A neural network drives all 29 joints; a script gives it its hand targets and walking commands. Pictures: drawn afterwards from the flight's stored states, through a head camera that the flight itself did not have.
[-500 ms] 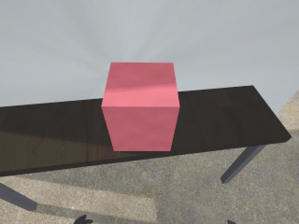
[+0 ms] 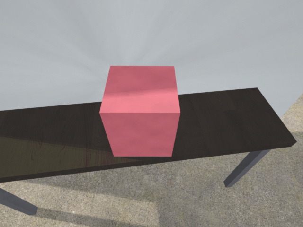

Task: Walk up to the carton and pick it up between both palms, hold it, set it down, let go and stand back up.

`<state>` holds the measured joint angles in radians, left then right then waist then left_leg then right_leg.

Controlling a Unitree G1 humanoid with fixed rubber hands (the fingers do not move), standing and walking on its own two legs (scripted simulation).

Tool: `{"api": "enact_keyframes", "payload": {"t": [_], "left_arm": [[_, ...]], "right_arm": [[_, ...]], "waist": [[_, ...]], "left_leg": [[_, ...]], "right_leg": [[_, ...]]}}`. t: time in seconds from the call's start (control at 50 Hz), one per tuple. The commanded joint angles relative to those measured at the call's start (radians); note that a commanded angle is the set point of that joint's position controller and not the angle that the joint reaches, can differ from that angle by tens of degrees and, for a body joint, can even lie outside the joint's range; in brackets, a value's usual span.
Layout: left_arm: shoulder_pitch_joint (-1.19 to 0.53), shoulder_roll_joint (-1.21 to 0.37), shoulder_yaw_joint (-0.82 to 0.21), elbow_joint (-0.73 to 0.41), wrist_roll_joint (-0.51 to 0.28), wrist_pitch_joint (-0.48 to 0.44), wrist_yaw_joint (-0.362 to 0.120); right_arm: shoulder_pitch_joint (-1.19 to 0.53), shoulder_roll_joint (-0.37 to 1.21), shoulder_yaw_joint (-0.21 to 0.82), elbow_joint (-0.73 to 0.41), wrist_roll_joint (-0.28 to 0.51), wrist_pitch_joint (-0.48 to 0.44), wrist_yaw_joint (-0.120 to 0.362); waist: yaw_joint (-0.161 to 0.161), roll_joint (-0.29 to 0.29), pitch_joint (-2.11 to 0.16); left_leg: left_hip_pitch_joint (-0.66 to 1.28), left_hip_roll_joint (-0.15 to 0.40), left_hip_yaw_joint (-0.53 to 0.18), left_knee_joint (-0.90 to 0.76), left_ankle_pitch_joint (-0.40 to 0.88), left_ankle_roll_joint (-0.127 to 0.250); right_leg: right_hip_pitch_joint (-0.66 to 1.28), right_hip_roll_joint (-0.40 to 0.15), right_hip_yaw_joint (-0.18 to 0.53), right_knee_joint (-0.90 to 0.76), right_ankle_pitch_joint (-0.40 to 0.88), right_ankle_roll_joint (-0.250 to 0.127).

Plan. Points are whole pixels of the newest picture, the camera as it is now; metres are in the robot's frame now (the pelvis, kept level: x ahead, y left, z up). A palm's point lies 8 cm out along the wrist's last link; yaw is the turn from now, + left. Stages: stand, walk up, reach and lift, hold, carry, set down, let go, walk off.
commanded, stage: stand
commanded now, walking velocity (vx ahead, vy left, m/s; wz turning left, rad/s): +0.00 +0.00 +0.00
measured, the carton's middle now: (142, 113) +0.48 +0.06 -0.02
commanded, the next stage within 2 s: none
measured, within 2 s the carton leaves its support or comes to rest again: neither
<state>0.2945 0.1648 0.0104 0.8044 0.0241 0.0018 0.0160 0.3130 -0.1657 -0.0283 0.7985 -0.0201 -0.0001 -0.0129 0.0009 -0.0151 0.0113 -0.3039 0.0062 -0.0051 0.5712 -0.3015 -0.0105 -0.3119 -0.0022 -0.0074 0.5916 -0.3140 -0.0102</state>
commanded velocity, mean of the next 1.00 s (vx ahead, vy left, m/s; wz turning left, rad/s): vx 0.00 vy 0.00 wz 0.00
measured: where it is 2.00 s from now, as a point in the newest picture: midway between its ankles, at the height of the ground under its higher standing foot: outside the picture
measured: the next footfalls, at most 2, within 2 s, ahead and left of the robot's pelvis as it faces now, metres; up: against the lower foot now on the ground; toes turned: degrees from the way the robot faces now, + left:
none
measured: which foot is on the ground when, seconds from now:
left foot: down 0.00-1.00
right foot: down 0.00-1.00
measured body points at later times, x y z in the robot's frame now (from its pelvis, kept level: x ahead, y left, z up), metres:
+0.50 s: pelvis +0.01 +0.00 +0.01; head +0.03 +0.01 +0.46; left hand +0.05 +0.23 -0.15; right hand +0.03 -0.23 -0.14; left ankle +0.00 +0.13 -0.73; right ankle +0.00 -0.11 -0.73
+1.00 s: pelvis +0.00 +0.01 +0.01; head +0.01 +0.01 +0.46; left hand -0.01 +0.22 -0.15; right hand -0.02 -0.21 -0.15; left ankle +0.00 +0.13 -0.73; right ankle +0.00 -0.11 -0.73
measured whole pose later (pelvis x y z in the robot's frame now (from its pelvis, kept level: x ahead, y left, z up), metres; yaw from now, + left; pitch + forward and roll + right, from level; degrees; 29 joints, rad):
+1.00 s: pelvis +0.00 +0.01 +0.01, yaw +0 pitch -2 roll +0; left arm 0.30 0.12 0.02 1.11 0.01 0.00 0.04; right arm 0.32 -0.12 -0.03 1.10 -0.01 0.00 -0.04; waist 0.00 0.00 0.05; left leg -0.16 0.00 0.00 0.44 -0.24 0.00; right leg -0.16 -0.01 0.00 0.44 -0.24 0.00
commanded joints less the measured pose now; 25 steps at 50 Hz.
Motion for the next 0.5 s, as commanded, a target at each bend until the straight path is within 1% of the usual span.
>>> {"api": "enact_keyframes", "payload": {"t": [0.0, 0.02, 0.04, 0.06, 0.08, 0.1, 0.12, 0.14, 0.16, 0.18, 0.2, 0.22, 0.24, 0.28, 0.3, 0.32, 0.34, 0.36, 0.38, 0.4, 0.42, 0.44, 0.46, 0.48], "left_arm": [[0.012, 0.116, 0.034, -0.043, 0.001, -0.023, 0.014], [0.011, 0.102, 0.035, -0.034, -0.004, -0.022, 0.014], [0.017, 0.123, 0.038, -0.025, -0.002, -0.026, 0.013], [0.015, 0.104, 0.033, -0.011, -0.002, -0.027, 0.016], [0.022, 0.121, 0.038, -0.002, -0.004, -0.026, 0.016], [0.012, 0.106, 0.037, 0.004, 0.0, -0.026, 0.016], [-0.002, 0.083, 0.033, -0.002, 0.0, -0.023, 0.013], [0.006, 0.077, 0.029, 0.006, -0.002, -0.02, 0.014], [0.015, 0.062, 0.027, 0.016, -0.002, -0.017, 0.017], [0.039, 0.071, 0.034, 0.036, -0.004, -0.014, 0.018], [0.041, 0.07, 0.032, 0.04, -0.005, -0.015, 0.015], [0.055, 0.104, 0.036, 0.05, -0.005, -0.015, 0.016], [0.054, 0.091, 0.04, 0.059, -0.007, -0.017, 0.02], [0.04, 0.094, 0.042, 0.068, -0.008, -0.016, 0.02], [0.03, 0.095, 0.043, 0.071, -0.005, -0.015, 0.02], [0.036, 0.101, 0.042, 0.079, -0.006, -0.015, 0.024], [0.019, 0.109, 0.047, 0.086, -0.007, -0.013, 0.021], [0.032, 0.09, 0.039, 0.09, -0.008, -0.014, 0.021], [0.014, 0.077, 0.039, 0.097, -0.003, -0.016, 0.024], [0.011, 0.094, 0.043, 0.111, -0.003, -0.016, 0.025], [0.005, 0.08, 0.039, 0.121, -0.008, -0.017, 0.024], [0.017, 0.091, 0.042, 0.125, -0.004, -0.017, 0.027], [0.017, 0.097, 0.046, 0.132, -0.007, -0.02, 0.027], [0.008, 0.087, 0.046, 0.142, -0.01, -0.019, 0.023]], "right_arm": [[0.037, -0.072, -0.026, -0.044, 0.003, -0.025, -0.009], [0.043, -0.067, -0.026, -0.028, 0.001, -0.02, -0.01], [0.043, -0.071, -0.03, -0.024, 0.003, -0.016, -0.012], [0.045, -0.075, -0.034, -0.022, 0.004, -0.016, -0.012], [0.024, -0.074, -0.033, -0.018, 0.001, -0.018, -0.011], [0.034, -0.075, -0.037, -0.006, 0.004, -0.015, -0.01], [0.043, -0.081, -0.037, 0.008, 0.004, -0.009, -0.011], [0.052, -0.097, -0.042, 0.022, -0.001, -0.005, -0.013], [0.048, -0.083, -0.038, 0.025, 0.0, -0.009, -0.018], [0.043, -0.087, -0.035, 0.036, -0.004, -0.014, -0.017], [0.032, -0.098, -0.041, 0.039, -0.001, -0.015, -0.018], [0.045, -0.08, -0.037, 0.047, 0.002, -0.02, -0.015], [0.078, -0.078, -0.038, 0.063, 0.002, -0.024, -0.013], [0.073, -0.062, -0.034, 0.082, 0.002, -0.022, -0.015], [0.058, -0.054, -0.029, 0.085, -0.003, -0.023, -0.017], [0.065, -0.071, -0.035, 0.086, 0.004, -0.022, -0.019], [0.051, -0.065, -0.033, 0.091, 0.006, -0.025, -0.019], [0.035, -0.084, -0.041, 0.096, 0.004, -0.023, -0.02], [0.021, -0.064, -0.038, 0.1, 0.004, -0.022, -0.026], [0.034, -0.051, -0.034, 0.107, 0.002, -0.019, -0.025], [0.037, -0.077, -0.043, 0.115, 0.001, -0.02, -0.027], [0.035, -0.071, -0.039, 0.123, 0.005, -0.019, -0.027], [0.041, -0.084, -0.041, 0.13, 0.006, -0.021, -0.028], [0.034, -0.062, -0.037, 0.141, 0.006, -0.022, -0.025]], "waist": [[-0.007, 0.009, -0.073], [-0.005, 0.005, -0.047], [-0.004, -0.031, -0.073], [-0.014, -0.009, -0.059], [-0.006, -0.02, -0.016], [-0.011, -0.038, -0.024], [-0.012, -0.047, -0.022], [-0.011, -0.044, 0.032], [-0.006, -0.022, 0.061], [0.01, -0.027, 0.059], [0.011, 0.018, 0.037], [0.008, 0.018, 0.016], [-0.003, 0.044, -0.019], [-0.001, 0.026, -0.019], [0.006, 0.041, -0.029], [0.0, 0.024, -0.044], [0.003, 0.013, -0.027], [0.012, 0.064, -0.012], [0.006, 0.036, 0.033], [0.004, -0.015, 0.029], [0.005, 0.035, 0.028], [0.008, 0.01, 0.005], [0.006, 0.036, -0.004], [0.005, 0.002, -0.013]], "left_leg": [[0.051, 0.039, -0.042, -0.065, 0.177, 0.047], [0.07, 0.038, -0.036, -0.065, 0.162, 0.044], [0.113, 0.029, -0.027, -0.053, 0.183, 0.039], [0.126, 0.039, -0.027, -0.05, 0.194, 0.044], [0.082, 0.048, -0.039, -0.068, 0.204, 0.046], [0.065, 0.049, -0.048, -0.073, 0.2, 0.045], [0.025, 0.04, -0.042, -0.085, 0.16, 0.042], [0.026, 0.041, -0.042, -0.096, 0.15, 0.039], [0.006, 0.046, -0.051, -0.109, 0.139, 0.043], [0.003, 0.061, -0.065, -0.128, 0.162, 0.048], [0.052, 0.058, -0.057, -0.12, 0.209, 0.047], [0.088, 0.059, -0.057, -0.11, 0.249, 0.047], [0.075, 0.063, -0.055, -0.116, 0.254, 0.045], [0.071, 0.056, -0.058, -0.129, 0.221, 0.048], [0.082, 0.066, -0.059, -0.131, 0.26, 0.048], [0.103, 0.058, -0.052, -0.124, 0.261, 0.049], [0.087, 0.064, -0.064, -0.124, 0.251, 0.05], [0.08, 0.06, -0.06, -0.146, 0.204, 0.05], [0.063, 0.061, -0.063, -0.148, 0.203, 0.052], [0.081, 0.062, -0.066, -0.144, 0.208, 0.049], [0.085, 0.068, -0.063, -0.149, 0.24, 0.052], [0.099, 0.068, -0.065, -0.15, 0.262, 0.053], [0.104, 0.065, -0.059, -0.15, 0.275, 0.049], [0.108, 0.073, -0.068, -0.158, 0.239, 0.054]], "right_leg": [[0.051, -0.075, 0.083, -0.106, 0.218, -0.035], [0.009, -0.074, 0.086, -0.127, 0.182, -0.032], [-0.002, -0.075, 0.095, -0.145, 0.188, -0.039], [-0.005, -0.074, 0.096, -0.135, 0.235, -0.04], [0.0, -0.068, 0.083, -0.125, 0.246, -0.035], [0.041, -0.07, 0.083, -0.122, 0.255, -0.041], [0.064, -0.068, 0.077, -0.137, 0.218, -0.036], [0.029, -0.07, 0.088, -0.147, 0.191, -0.037], [0.028, -0.065, 0.084, -0.143, 0.188, -0.035], [0.057, -0.056, 0.075, -0.13, 0.195, -0.032], [0.049, -0.06, 0.078, -0.129, 0.242, -0.032], [0.043, -0.061, 0.081, -0.127, 0.257, -0.035], [0.094, -0.061, 0.072, -0.118, 0.249, -0.031], [0.102, -0.058, 0.067, -0.123, 0.219, -0.028], [0.11, -0.059, 0.059, -0.125, 0.221, -0.023], [0.108, -0.059, 0.064, -0.127, 0.237, -0.024], [0.104, -0.055, 0.061, -0.14, 0.229, -0.021], [0.089, -0.061, 0.066, -0.152, 0.204, -0.022], [0.077, -0.067, 0.074, -0.15, 0.215, -0.024], [0.074, -0.067, 0.077, -0.158, 0.214, -0.029], [0.085, -0.07, 0.083, -0.157, 0.243, -0.034], [0.114, -0.069, 0.072, -0.153, 0.264, -0.033], [0.112, -0.069, 0.077, -0.156, 0.264, -0.031], [0.11, -0.063, 0.067, -0.165, 0.228, -0.03]]}}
